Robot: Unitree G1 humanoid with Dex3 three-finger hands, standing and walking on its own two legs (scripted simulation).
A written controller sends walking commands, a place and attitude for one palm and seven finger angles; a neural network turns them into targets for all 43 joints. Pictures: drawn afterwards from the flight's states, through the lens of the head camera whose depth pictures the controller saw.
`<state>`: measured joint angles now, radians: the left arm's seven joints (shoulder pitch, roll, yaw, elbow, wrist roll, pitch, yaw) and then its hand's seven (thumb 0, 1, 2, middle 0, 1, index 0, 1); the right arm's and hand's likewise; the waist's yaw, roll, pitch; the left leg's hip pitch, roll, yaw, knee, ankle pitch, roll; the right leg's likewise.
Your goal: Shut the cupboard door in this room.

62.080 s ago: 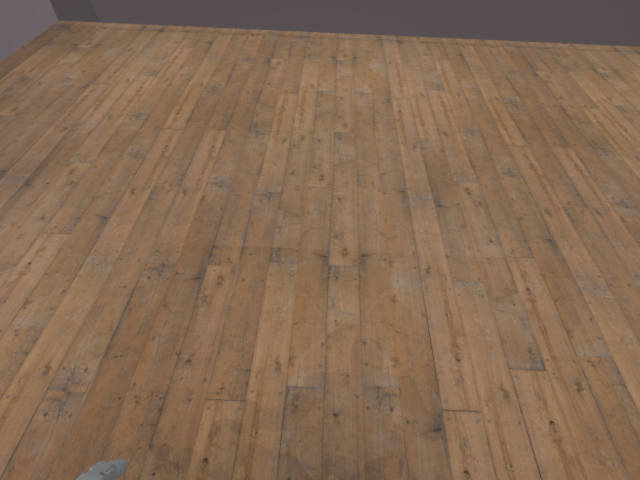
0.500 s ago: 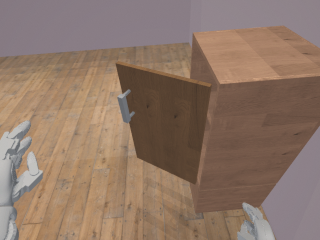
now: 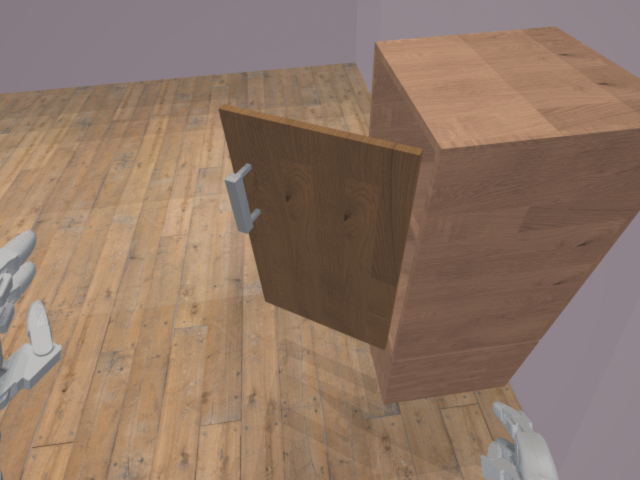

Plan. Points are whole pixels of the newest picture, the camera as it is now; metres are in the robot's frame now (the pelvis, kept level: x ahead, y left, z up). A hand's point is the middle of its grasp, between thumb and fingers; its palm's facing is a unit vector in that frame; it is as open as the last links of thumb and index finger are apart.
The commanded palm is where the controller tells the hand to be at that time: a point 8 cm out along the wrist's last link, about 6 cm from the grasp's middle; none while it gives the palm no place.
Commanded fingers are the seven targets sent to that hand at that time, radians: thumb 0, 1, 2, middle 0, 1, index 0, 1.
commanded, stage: step back with the hand held close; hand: left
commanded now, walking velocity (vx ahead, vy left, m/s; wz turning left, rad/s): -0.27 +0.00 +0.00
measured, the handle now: (245, 198) +0.62 +0.20 -0.02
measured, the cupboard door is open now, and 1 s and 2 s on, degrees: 57 57 57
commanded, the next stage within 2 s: stop stepping back and stand still in 0.92 s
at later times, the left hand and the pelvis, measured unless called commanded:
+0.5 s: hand out of the picture +0.10 +0.28 +0.16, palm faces +0.48 -0.75 -0.45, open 7.4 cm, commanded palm +0.03 +0.31 +0.18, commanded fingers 0.00 0.90 0.90 -0.20 -0.30 -0.20 -0.30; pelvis -0.09 +0.01 -0.02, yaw +3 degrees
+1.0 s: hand out of the picture -0.03 +0.28 +0.18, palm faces +0.50 -0.74 -0.45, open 7.4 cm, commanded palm -0.07 +0.32 +0.18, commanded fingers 0.00 0.90 0.90 -0.20 -0.30 -0.20 -0.30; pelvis -0.19 +0.01 -0.01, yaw +4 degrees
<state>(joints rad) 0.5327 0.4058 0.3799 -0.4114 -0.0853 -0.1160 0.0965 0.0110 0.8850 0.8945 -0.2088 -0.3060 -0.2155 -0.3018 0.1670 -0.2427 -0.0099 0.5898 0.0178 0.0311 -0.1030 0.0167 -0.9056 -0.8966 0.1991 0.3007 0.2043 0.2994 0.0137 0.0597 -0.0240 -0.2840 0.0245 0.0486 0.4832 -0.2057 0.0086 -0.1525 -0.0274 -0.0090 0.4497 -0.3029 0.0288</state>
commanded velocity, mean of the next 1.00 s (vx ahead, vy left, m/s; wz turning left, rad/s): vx -0.34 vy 0.00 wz -0.05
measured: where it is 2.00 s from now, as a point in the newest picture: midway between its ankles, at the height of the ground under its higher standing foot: outside the picture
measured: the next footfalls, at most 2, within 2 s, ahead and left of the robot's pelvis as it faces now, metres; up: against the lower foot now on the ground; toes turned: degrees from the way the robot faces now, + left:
right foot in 0.88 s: -0.12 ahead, -0.11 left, +0.00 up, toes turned +7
left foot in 1.06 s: -0.10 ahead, +0.12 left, +0.00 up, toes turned +6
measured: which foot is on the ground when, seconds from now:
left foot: down 0.00-0.90, up 0.92-1.00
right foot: down 0.00-0.74, up 0.76-0.86, down 0.88-1.00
